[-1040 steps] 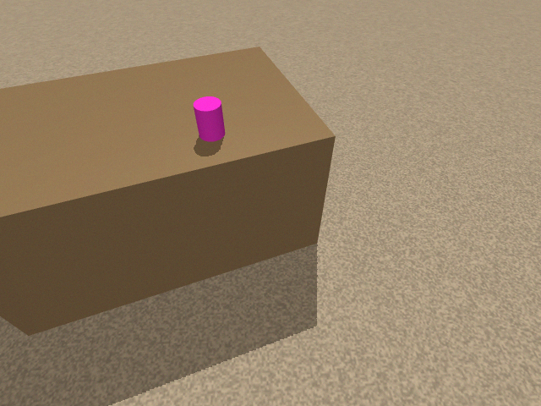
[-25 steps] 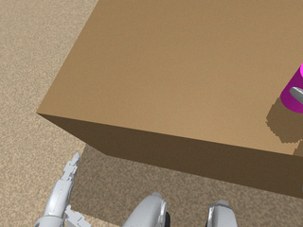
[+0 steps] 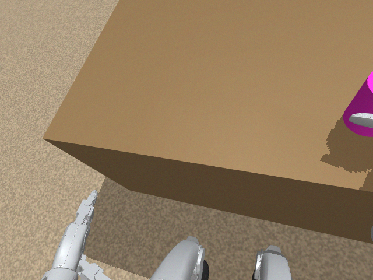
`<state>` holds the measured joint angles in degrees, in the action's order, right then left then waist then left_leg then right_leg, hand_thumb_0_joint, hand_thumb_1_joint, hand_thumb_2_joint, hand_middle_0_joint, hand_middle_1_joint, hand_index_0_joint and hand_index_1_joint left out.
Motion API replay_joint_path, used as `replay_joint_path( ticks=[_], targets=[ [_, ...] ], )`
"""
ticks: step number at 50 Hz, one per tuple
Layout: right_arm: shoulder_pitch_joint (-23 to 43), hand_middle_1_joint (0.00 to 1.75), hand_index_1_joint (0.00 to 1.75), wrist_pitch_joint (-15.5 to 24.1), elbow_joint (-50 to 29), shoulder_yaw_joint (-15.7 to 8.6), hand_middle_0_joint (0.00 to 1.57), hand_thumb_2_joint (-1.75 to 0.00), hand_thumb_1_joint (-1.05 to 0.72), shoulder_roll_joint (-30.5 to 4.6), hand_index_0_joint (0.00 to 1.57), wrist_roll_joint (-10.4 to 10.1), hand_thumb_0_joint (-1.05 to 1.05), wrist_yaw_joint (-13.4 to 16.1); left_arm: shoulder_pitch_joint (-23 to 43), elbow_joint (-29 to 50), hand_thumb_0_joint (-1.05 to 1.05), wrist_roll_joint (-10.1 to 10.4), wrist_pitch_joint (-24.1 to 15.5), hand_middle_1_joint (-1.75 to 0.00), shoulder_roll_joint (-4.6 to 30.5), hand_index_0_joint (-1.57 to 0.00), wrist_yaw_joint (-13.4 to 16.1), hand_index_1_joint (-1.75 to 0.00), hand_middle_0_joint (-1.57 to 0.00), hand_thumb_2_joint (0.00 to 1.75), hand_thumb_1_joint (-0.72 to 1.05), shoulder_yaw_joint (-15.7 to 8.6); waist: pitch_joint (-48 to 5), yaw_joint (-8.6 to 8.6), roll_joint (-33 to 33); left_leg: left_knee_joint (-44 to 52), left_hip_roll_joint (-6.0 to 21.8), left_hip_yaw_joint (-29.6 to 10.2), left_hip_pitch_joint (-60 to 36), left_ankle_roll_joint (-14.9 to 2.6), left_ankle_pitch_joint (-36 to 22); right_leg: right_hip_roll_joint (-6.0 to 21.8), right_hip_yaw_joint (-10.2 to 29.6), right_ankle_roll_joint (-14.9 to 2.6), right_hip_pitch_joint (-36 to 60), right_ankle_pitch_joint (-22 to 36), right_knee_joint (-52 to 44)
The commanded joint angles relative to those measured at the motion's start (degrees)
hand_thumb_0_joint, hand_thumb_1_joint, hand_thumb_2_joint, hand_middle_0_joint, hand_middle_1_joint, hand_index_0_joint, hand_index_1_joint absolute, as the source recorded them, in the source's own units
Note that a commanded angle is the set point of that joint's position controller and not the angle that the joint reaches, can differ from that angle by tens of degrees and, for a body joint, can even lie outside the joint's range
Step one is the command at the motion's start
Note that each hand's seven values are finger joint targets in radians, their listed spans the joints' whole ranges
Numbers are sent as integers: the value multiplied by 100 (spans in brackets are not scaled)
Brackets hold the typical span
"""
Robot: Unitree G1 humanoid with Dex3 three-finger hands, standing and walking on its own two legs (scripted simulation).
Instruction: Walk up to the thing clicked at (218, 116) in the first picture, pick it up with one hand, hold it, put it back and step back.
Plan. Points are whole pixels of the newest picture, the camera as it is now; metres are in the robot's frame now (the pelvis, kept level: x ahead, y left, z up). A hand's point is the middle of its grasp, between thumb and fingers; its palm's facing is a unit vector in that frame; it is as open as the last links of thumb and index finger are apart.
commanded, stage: withdraw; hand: right
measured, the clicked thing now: out of the picture +0.51 -0.27 +0.00
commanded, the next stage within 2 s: rise in 0.34 s
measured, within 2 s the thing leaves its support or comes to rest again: neither
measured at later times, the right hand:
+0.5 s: hand out of the picture +0.51 -0.36 +0.15, palm faces +0.40 +0.91 -0.05, open 17.3 cm
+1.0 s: hand out of the picture +0.39 -0.40 +0.11, palm faces +0.45 +0.79 -0.42, open 17.0 cm
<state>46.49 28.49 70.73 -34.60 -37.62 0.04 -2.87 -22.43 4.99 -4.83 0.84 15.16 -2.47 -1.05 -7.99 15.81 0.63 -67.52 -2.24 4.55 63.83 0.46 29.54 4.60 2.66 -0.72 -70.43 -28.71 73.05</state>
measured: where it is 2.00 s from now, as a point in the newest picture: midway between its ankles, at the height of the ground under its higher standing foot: outside the picture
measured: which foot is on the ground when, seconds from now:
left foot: down 0.00-1.00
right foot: down 0.00-1.00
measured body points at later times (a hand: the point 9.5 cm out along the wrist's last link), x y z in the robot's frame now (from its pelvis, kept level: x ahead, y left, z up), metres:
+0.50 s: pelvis +0.02 +0.00 +0.04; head +0.13 -0.05 +0.48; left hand +0.18 +0.24 +0.03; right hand +0.48 -0.41 +0.15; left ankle +0.02 +0.13 -0.62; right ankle +0.04 -0.11 -0.62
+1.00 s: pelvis +0.05 -0.02 +0.08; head +0.10 -0.04 +0.53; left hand +0.21 +0.23 +0.04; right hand +0.36 -0.44 +0.14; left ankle +0.02 +0.13 -0.62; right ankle +0.04 -0.11 -0.62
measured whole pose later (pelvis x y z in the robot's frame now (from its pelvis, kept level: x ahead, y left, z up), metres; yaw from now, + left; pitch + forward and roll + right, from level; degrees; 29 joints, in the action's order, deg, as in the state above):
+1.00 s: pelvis +0.05 -0.02 +0.08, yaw -2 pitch +13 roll +3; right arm 19.2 -0.1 47.1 -23.3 -36.3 0.3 2.5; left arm -21.9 -9.6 3.5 6.6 15.6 -1.9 -0.5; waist -8.1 3.8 -1.2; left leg -42.0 -0.1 1.0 32.3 1.5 22.8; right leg 2.2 -1.7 -1.7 -37.8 -22.9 47.4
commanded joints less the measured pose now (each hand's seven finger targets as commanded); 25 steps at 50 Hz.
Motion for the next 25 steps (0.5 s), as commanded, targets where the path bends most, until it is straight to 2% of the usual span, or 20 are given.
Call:
replay_joint_path(
  ticks=[1, 3, 6, 7, 8, 9, 10, 12, 13, 14, 16, 17, 18, 20, 21, 22, 23, 24, 25],
  targets=[
    [2291, 15, 15, 362, -1388, -215, 16, -14, 43, -1920, 16, -15, 0, 60, -51, 1276, 0, 58, -222, -5, 1292, -5, 197, -6, -6, 5, -54, -918, -3234, 17, -1706, 738, -202, -31, -823, -191, -1503, -65, 249, 66, 3273, 1879, -1003],
    [2512, 9, 9, 367, -1702, -281, 10, -7, 48, -2185, 10, 10, 0, 58, -318, 1006, 0, 62, -165, -5, 1080, -5, 189, -6, -6, 6, -55, -708, -3236, -139, -1993, 840, -178, -100, -1035, -174, -1578, -112, 156, 53, 3253, 1811, -1045],
    [2549, 5, 5, 275, -1921, -420, 8, -3, 50, -2511, 7, -21, 0, 2, -326, 714, 0, 92, -125, -5, 1016, -5, 216, -6, -6, 6, -55, -653, -3373, -263, -2271, 912, -174, -106, -1191, -172, -1836, -128, 118, 87, 3630, 2319, -1091],
    [2425, 5, 5, 194, -1780, -411, 7, -2, 51, -2528, 7, -20, 0, -15, -343, 566, 0, 105, -97, -5, 1009, -5, 224, -6, -6, 6, -55, -631, -3232, -276, -2236, 943, -174, -95, -1162, -176, -1812, -131, 122, 93, 3621, 2371, -1138],
    [2382, 5, 5, 134, -1656, -386, 7, -2, 54, -2569, 7, -6, 0, -21, -305, 275, 0, 97, -73, -4, 912, -4, 215, -6, -6, 6, -55, -516, -2930, -407, -2251, 994, -164, -124, -1130, -178, -1737, -147, 85, 95, 3462, 2292, -1189],
    [2621, 5, 5, 95, -1864, -423, 6, -2, 54, -2692, 6, -36, 0, -34, -105, 364, 0, 129, -82, -4, 902, -4, 223, -6, -6, 6, -55, -475, -3047, -428, -2270, 1066, -152, -140, -1266, -179, -1757, -153, 83, 92, 3554, 2250, -1263],
    [2953, 5, 5, 84, -2169, -462, 6, -3, 54, -2905, 6, -45, 0, -50, 89, 464, 0, 132, -95, -4, 1011, -5, 263, -5, -6, 5, -55, -563, -3298, -416, -2358, 1140, -151, -163, -1401, -186, -1780, -138, 80, 107, 3771, 2243, -1310],
    [2745, 5, 4, -90, -1806, -289, 6, -3, 52, -2734, 6, -22, 0, -151, 224, 443, 0, 150, -91, -4, 1096, -4, 314, -6, -6, 6, -56, -595, -3290, -315, -2260, 1256, -176, -112, -1475, -180, -1822, -108, 107, 116, 3983, 2389, -1431],
    [2512, 5, 5, -214, -1418, -199, 6, -3, 52, -2580, 6, -7, 0, -229, 142, 301, 0, 165, -70, -4, 1128, -4, 334, -6, -5, 6, -56, -628, -3005, -255, -2156, 1330, -187, -78, -1416, -180, -1776, -98, 132, 125, 3978, 2398, -1539],
    [2447, 5, 5, -311, -1317, -153, 6, -4, 51, -2576, 6, -22, 0, -289, 195, 234, 0, 202, -75, -4, 1040, -4, 336, -6, -6, 6, -57, -481, -2831, -382, -2088, 1434, -178, -73, -1486, -180, -1729, -116, 119, 113, 3975, 2363, -1647],
    [2656, 5, 5, -464, -1129, -100, 6, -4, 53, -2460, 6, -96, 0, -440, 284, 168, 0, 226, -108, -4, 964, -4, 359, -6, -6, 6, -57, -385, -2779, -326, -1834, 1554, -191, -66, -1620, -155, -1893, -93, 144, 91, 4029, 2533, -1691],
    [2332, 5, 5, -584, -833, -62, 6, -4, 50, -2365, 6, -135, 0, -514, 359, 281, 0, 263, -133, -4, 960, -4, 360, -6, -6, 6, -57, -327, -2738, -329, -1647, 1583, -193, -47, -1733, -142, -1993, -95, 151, 79, 4000, 2641, -1720],
    [2288, 5, 5, -672, -598, -37, 6, -5, 52, -2346, 6, -145, 0, -607, 190, 105, 0, 268, -131, -4, 988, -4, 369, -6, -6, 6, -57, -372, -2496, -253, -1386, 1663, -199, -51, -1747, -116, -2069, -88, 147, 49, 3844, 2594, -1719],
    [2115, 5, 5, -796, -369, 45, 6, -5, 50, -2236, 6, -197, 0, -731, -86, -168, 0, 301, -149, -4, 912, -5, 335, -5, -6, 5, -57, -282, -2001, -322, -1172, 1758, -169, -97, -1797, -103, -2023, -148, 85, 1, 3484, 2263, -1827],
    [2174, 5, 5, -815, -399, 75, 6, -5, 47, -2142, 6, -255, 0, -787, 21, -72, 0, 323, -193, -4, 874, -5, 330, -5, -6, 5, -57, -207, -1952, -291, -1111, 1772, -162, -104, -1791, -110, -1922, -144, 94, -5, 3453, 2110, -1897],
    [2306, 5, 5, -833, -440, 95, 6, -6, 45, -2147, 6, -272, 0, -839, 81, 16, 0, 330, -246, -5, 909, -5, 342, -5, -6, 4, -56, -244, -2027, -254, -999, 1828, -152, -127, -1847, -98, -1916, -140, 84, -28, 3491, 2029, -1900],
    [2309, 5, 5, -840, -534, 80, 7, -6, 39, -2185, 7, -300, 0, -871, 97, 92, 0, 354, -282, -4, 1018, -6, 358, -6, -7, 6, -57, -398, -2134, -235, -1014, 1831, -144, -126, -1872, -93, -1924, -149, 85, -35, 3617, 2008, -1930],
    [1646, 5, 5, -1276, 113, 54, 7, -6, 41, -3293, 7, 335, 0, -530, 224, 92, 0, 463, -120, -5, 1180, -5, 350, -6, -7, 7, -57, -428, -2250, -735, -1185, 1991, -96, -189, -2080, -117, -1904, -178, -20, 52, 3882, 2158, -2144],
    [2245, 6, 5, -1387, -585, 374, 7, -5, 44, -2777, 7, 221, 0, -381, 45, 110, 0, 488, -34, -5, 1004, -5, 291, -6, -7, 6, -56, -391, -2403, -476, -1272, 2038, -128, -167, -2133, -110, -2032, -167, -28, 67, 4106, 2282, -2172]
  ],
)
